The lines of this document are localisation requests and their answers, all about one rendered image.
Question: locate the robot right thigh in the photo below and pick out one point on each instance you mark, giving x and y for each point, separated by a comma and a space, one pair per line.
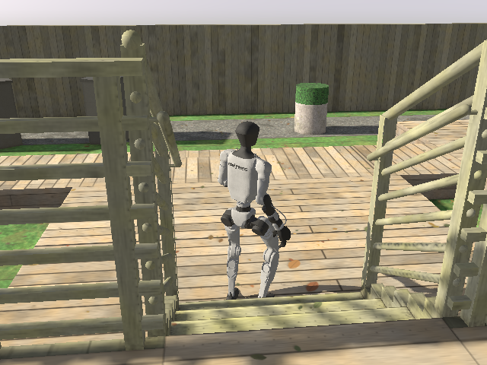
263, 227

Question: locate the robot right forearm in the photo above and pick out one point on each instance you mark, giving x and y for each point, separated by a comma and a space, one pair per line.
271, 213

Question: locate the right robot upper arm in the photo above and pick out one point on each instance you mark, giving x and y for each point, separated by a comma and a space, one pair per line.
263, 169

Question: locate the left robot upper arm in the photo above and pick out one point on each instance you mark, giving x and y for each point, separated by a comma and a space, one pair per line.
223, 168

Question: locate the left robot foot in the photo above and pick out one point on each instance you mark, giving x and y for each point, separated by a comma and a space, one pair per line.
236, 292

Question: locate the robot right hand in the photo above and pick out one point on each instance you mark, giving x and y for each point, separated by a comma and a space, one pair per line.
284, 234

